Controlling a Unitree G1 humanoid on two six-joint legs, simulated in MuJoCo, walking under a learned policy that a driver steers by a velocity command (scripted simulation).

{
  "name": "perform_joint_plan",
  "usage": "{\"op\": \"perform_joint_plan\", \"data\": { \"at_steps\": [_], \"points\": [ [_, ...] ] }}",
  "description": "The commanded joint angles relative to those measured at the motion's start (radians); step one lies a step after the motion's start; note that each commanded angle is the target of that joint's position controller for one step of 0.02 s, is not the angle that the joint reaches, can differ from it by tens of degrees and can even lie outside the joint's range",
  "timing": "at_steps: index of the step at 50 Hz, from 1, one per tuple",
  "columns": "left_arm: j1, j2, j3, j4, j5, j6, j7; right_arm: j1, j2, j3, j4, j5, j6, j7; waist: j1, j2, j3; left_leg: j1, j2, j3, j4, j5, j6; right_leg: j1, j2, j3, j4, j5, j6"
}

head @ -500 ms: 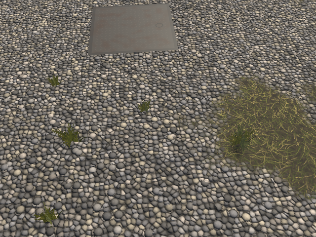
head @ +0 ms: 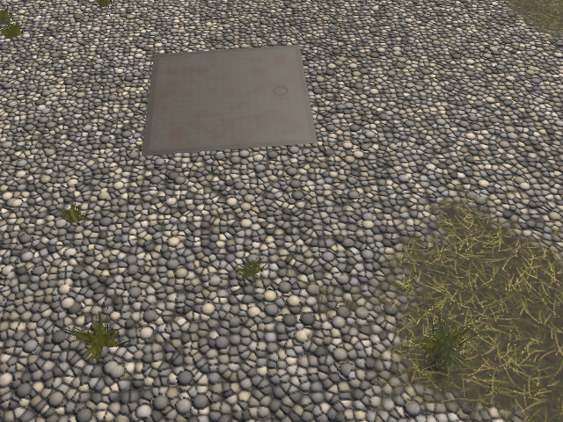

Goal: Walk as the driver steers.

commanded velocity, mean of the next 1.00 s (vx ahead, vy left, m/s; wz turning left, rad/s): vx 0.30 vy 0.00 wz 0.18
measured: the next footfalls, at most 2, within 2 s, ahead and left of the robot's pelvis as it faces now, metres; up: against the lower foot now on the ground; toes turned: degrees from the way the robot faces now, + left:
left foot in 0.16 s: +0.27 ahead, +0.14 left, +0.00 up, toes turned +6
right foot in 0.60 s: +0.57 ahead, +0.02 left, +0.00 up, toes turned +22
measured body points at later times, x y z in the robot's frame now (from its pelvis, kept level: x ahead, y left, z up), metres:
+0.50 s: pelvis +0.29 +0.07 +0.00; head +0.32 +0.09 +0.45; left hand +0.43 +0.36 -0.08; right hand +0.42 -0.20 -0.11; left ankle +0.23 +0.14 -0.74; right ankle +0.51 -0.06 -0.69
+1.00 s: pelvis +0.42 +0.09 -0.01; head +0.45 +0.11 +0.44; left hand +0.49 +0.39 -0.12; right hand +0.62 -0.15 -0.11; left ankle +0.42 +0.22 -0.75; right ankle +0.53 +0.00 -0.74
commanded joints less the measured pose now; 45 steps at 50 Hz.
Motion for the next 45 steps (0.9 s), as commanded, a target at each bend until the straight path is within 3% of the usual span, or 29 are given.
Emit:
{"op": "perform_joint_plan", "data": {
  "at_steps": [1,3,5,6,7,8,9,10,11,12,13,14,16,20,23,26,28,29,30,31,32,33,34,35,36,38,40,42,45],
  "points": [
    [0.042,0.169,0.050,-0.007,-0.004,-0.004,0.006,-0.140,-0.072,-0.011,-0.107,0.007,-0.019,0.019,0.044,-0.091,0.060,-0.024,-0.020,-0.004,-0.065,-0.005,0.032,0.015,-0.317,0.047,-0.066,0.288,-0.123],
    [0.042,0.176,0.055,0.007,-0.010,0.008,0.012,-0.146,-0.074,-0.012,-0.124,0.004,-0.020,0.033,0.035,-0.095,0.058,-0.043,-0.036,0.004,-0.088,-0.091,0.060,0.094,-0.344,0.031,-0.016,0.392,-0.106],
    [0.015,0.195,0.062,0.004,-0.011,0.020,0.021,-0.093,-0.093,-0.022,-0.125,-0.002,-0.018,0.039,-0.004,-0.120,0.009,0.048,-0.082,0.053,-0.092,-0.191,0.094,0.127,-0.342,-0.003,0.089,0.685,-0.078],
    [0.003,0.207,0.065,-0.001,-0.011,0.028,0.028,-0.022,-0.121,-0.037,-0.114,-0.005,-0.013,0.037,-0.043,-0.135,-0.048,0.152,-0.122,0.089,-0.086,-0.233,0.114,0.131,-0.328,-0.023,0.198,0.868,-0.061],
    [-0.014,0.202,0.061,-0.008,-0.011,0.038,0.035,0.111,-0.161,-0.061,-0.083,-0.006,-0.009,0.030,-0.118,-0.116,-0.127,0.341,-0.167,0.113,-0.120,-0.207,0.144,0.079,-0.287,-0.068,0.392,0.954,-0.030],
    [0.005,0.176,0.046,-0.027,0.003,0.036,0.045,0.265,-0.230,-0.086,-0.061,-0.005,-0.003,0.017,-0.178,-0.031,-0.234,0.638,-0.056,-0.073,-0.117,-0.160,0.204,-0.136,-0.250,-0.091,0.680,0.719,0.011],
    [0.123,0.050,0.005,-0.065,0.024,0.010,0.026,0.299,-0.315,-0.102,-0.061,0.002,-0.007,0.015,-0.090,0.226,-0.340,1.000,0.191,-0.628,-0.195,-0.329,0.410,-0.590,-0.025,-0.044,1.053,-0.138,0.088],
    [0.055,0.115,0.010,-0.054,-0.001,-0.026,0.008,0.324,-0.216,-0.078,-0.065,0.009,-0.008,0.014,-0.155,0.148,-0.409,1.082,0.214,-0.799,-0.323,-0.473,0.417,-0.729,-0.023,0.128,1.166,-0.318,0.079],
    [-0.036,0.161,0.021,-0.089,-0.038,-0.050,-0.006,0.279,-0.183,-0.067,-0.073,0.001,-0.007,0.007,-0.167,0.098,-0.265,0.987,0.191,-0.655,-0.345,-0.463,0.366,-0.807,-0.081,0.140,1.159,-0.240,0.059],
    [-0.089,0.153,0.015,-0.104,-0.033,-0.064,-0.005,0.223,-0.171,-0.064,-0.088,-0.003,-0.005,0.003,-0.143,-0.009,-0.183,0.850,0.152,-0.549,-0.350,-0.393,0.335,-0.790,-0.126,0.124,1.086,-0.166,0.050],
    [-0.119,0.154,0.020,-0.109,-0.008,-0.067,0.000,0.166,-0.150,-0.056,-0.101,-0.005,-0.002,0.001,-0.108,-0.061,-0.107,0.711,0.118,-0.469,-0.368,-0.277,0.318,-0.749,-0.154,0.112,0.987,-0.123,0.058],
    [-0.108,0.158,0.026,-0.112,0.004,-0.059,0.003,0.136,-0.134,-0.048,-0.116,-0.017,-0.002,-0.004,-0.074,-0.038,-0.090,0.624,0.091,-0.420,-0.390,-0.186,0.315,-0.682,-0.174,0.115,0.937,-0.093,0.066],
    [-0.070,0.139,0.026,-0.111,0.012,-0.039,0.006,0.111,-0.137,-0.049,-0.129,-0.013,0.001,-0.011,-0.041,-0.005,-0.072,0.534,0.065,-0.368,-0.419,-0.085,0.326,-0.634,-0.181,0.099,0.857,-0.081,0.097],
    [-0.161,0.094,0.009,-0.134,0.017,-0.020,0.015,0.131,-0.180,-0.063,-0.116,-0.005,0.007,-0.034,-0.059,0.001,-0.020,0.399,-0.005,-0.242,-0.422,0.032,0.287,-0.590,-0.150,0.058,0.596,0.112,0.152],
    [-0.249,0.077,0.005,-0.151,0.012,-0.028,0.010,0.181,-0.189,-0.069,-0.091,0.000,0.034,-0.050,-0.099,0.028,-0.050,0.371,-0.062,-0.198,-0.343,0.128,0.217,-0.468,-0.068,0.036,0.397,0.307,0.158],
    [-0.272,0.094,0.013,-0.152,0.004,-0.032,-0.003,0.213,-0.162,-0.062,-0.072,0.003,0.053,-0.060,-0.111,0.051,-0.077,0.461,-0.033,-0.257,-0.271,0.067,0.186,-0.443,-0.054,0.064,0.300,0.350,0.136],
    [-0.243,0.118,0.025,-0.144,0.011,-0.038,-0.008,0.199,-0.146,-0.058,-0.074,-0.007,0.059,-0.067,-0.089,0.065,-0.090,0.536,-0.005,-0.308,-0.185,0.091,0.169,-0.427,-0.065,0.084,0.264,0.311,0.101],
    [-0.198,0.121,0.030,-0.131,0.016,-0.044,-0.008,0.172,-0.135,-0.055,-0.081,-0.009,0.060,-0.068,-0.058,0.066,-0.100,0.551,-0.014,-0.311,-0.126,0.115,0.152,-0.380,-0.073,0.076,0.219,0.337,0.077],
    [-0.140,0.132,0.033,-0.115,0.031,-0.052,-0.007,0.160,-0.108,-0.046,-0.087,-0.014,0.057,-0.066,-0.028,0.043,-0.140,0.550,-0.056,-0.279,-0.035,0.127,0.121,-0.273,-0.105,0.068,0.167,0.485,0.048],
    [-0.078,0.179,0.036,-0.114,0.052,-0.058,-0.004,0.211,-0.055,-0.026,-0.101,-0.034,0.049,-0.061,-0.036,-0.079,-0.263,0.440,-0.124,-0.233,0.166,-0.125,0.079,-0.024,-0.267,0.214,0.246,0.854,-0.028],
    [-0.042,0.156,0.029,-0.087,0.055,-0.042,-0.007,0.396,-0.024,-0.010,-0.057,-0.023,0.047,-0.055,-0.083,-0.303,-0.381,0.247,-0.222,-0.178,0.414,-0.744,0.007,0.210,-0.471,0.487,0.278,1.025,-0.229],
    [-0.031,0.100,0.017,-0.075,0.010,-0.028,-0.016,0.422,-0.103,-0.019,-0.037,-0.023,0.054,-0.047,-0.081,-0.255,-0.399,0.205,-0.162,-0.181,0.480,-0.807,-0.020,0.175,-0.482,0.609,0.232,0.744,-0.256],
    [-0.080,0.087,0.012,-0.085,-0.009,-0.015,-0.020,0.302,-0.150,-0.035,-0.052,-0.019,0.070,-0.049,-0.052,-0.179,-0.280,0.158,-0.130,-0.147,0.518,-0.751,-0.046,0.082,-0.422,0.560,0.196,0.523,-0.218],
    [-0.123,0.095,0.011,-0.091,-0.008,0.000,-0.022,0.213,-0.155,-0.040,-0.065,-0.022,0.086,-0.055,-0.044,-0.130,-0.205,0.137,-0.118,-0.113,0.507,-0.702,-0.058,-0.014,-0.374,0.517,0.160,0.375,-0.182],
    [-0.167,0.108,0.013,-0.100,-0.008,0.013,-0.021,0.163,-0.155,-0.045,-0.082,-0.028,0.100,-0.059,-0.053,-0.118,-0.135,0.133,-0.105,-0.096,0.457,-0.672,-0.064,-0.110,-0.341,0.487,0.130,0.269,-0.160],
    [-0.191,0.162,0.034,-0.106,0.000,0.037,-0.013,0.143,-0.117,-0.040,-0.088,-0.021,0.109,-0.068,-0.068,-0.173,-0.077,0.216,-0.112,-0.056,0.293,-0.652,-0.059,-0.240,-0.266,0.413,0.083,0.203,-0.121],
    [-0.176,0.173,0.046,-0.108,0.001,0.051,-0.003,0.158,-0.087,-0.035,-0.075,-0.022,0.103,-0.078,-0.069,-0.197,-0.114,0.283,-0.139,-0.035,0.201,-0.626,-0.058,-0.246,-0.240,0.389,0.081,0.223,-0.126],
    [-0.174,0.176,0.054,-0.114,-0.010,0.060,0.007,0.148,-0.086,-0.037,-0.070,-0.021,0.100,-0.080,-0.063,-0.200,-0.148,0.319,-0.143,-0.047,0.143,-0.550,-0.052,-0.244,-0.242,0.406,0.074,0.176,-0.134],
    [-0.174,0.173,0.062,-0.117,-0.018,0.078,0.020,0.105,-0.084,-0.037,-0.082,-0.021,0.090,-0.073,-0.051,-0.201,-0.140,0.345,-0.145,-0.060,0.063,-0.486,-0.041,-0.270,-0.237,0.443,0.062,0.060,-0.131]
  ]
}}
